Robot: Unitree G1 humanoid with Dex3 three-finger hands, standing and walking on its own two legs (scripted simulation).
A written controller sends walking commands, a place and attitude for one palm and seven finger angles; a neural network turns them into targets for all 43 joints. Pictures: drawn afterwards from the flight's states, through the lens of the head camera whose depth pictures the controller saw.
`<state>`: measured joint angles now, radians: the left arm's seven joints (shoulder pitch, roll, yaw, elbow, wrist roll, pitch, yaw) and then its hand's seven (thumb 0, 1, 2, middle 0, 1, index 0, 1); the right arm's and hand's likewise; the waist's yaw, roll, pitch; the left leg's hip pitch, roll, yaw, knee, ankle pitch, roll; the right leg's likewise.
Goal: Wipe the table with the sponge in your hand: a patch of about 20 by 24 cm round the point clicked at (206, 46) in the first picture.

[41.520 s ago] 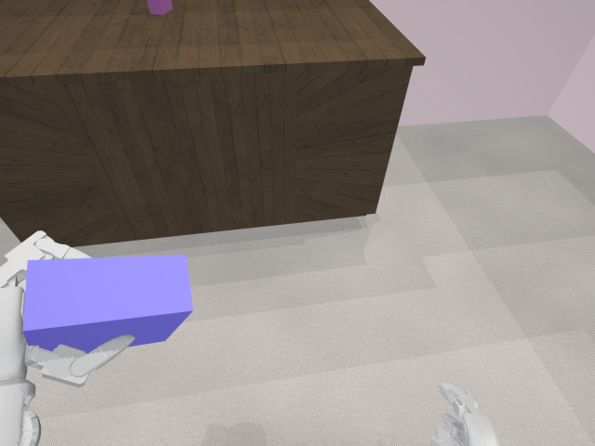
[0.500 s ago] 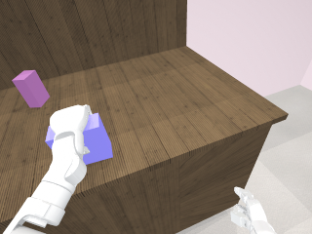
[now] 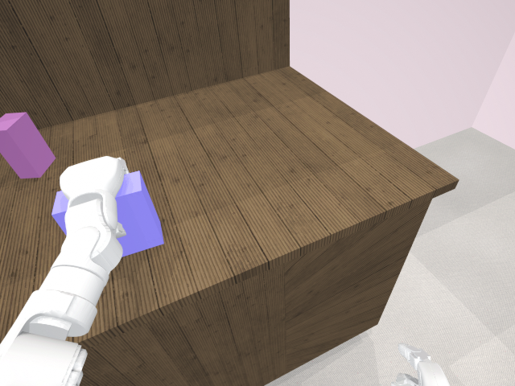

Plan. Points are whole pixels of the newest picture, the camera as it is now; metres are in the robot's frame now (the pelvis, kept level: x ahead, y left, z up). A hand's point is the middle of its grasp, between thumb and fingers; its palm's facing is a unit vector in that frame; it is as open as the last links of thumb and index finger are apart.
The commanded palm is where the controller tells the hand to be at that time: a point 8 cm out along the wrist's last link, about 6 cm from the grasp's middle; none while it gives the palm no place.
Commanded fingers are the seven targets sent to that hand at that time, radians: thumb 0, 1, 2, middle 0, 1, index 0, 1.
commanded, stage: wipe forward along the middle lane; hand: left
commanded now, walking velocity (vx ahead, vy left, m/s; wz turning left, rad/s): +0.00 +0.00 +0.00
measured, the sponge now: (118, 228) +0.35 +0.29 +0.07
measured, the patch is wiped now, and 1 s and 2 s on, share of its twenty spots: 1.00 1.00 1.00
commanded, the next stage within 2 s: slide back across to the first lane in 0.48 s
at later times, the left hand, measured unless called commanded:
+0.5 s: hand (107, 184) +0.40 +0.31 +0.13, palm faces -0.07 -0.02 -1.00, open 10.0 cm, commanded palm +0.39 +0.30 +0.17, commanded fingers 0.00 0.10 1.30 -1.20 -1.60 -1.20 -1.60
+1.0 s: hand (79, 187) +0.39 +0.35 +0.13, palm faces -0.02 -0.03 -1.00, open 10.0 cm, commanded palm +0.36 +0.35 +0.20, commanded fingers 0.00 0.10 1.30 -1.20 -1.60 -1.20 -1.60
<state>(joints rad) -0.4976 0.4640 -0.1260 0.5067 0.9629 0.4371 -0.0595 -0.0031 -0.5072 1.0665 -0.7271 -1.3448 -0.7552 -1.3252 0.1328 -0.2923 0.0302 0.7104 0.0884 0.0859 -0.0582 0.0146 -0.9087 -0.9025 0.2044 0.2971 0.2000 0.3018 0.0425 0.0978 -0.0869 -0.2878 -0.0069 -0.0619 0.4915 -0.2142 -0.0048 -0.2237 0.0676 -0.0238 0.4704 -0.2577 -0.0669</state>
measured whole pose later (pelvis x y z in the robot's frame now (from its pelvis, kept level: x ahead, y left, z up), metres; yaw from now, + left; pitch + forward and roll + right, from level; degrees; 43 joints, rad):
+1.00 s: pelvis +0.02 +0.03 +0.00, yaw +0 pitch +3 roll -1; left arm -0.56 0.54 -0.05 0.60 0.98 0.37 -0.06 0.00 -0.51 1.07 -0.73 -1.35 -0.75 -1.33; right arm 0.14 -0.29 0.02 0.69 0.09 0.10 -0.04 0.01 -0.91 -0.90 0.20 0.30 0.20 0.30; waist 0.03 0.08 -0.08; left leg -0.29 -0.04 -0.05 0.47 -0.23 0.04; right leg -0.21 0.03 -0.01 0.41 -0.25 -0.02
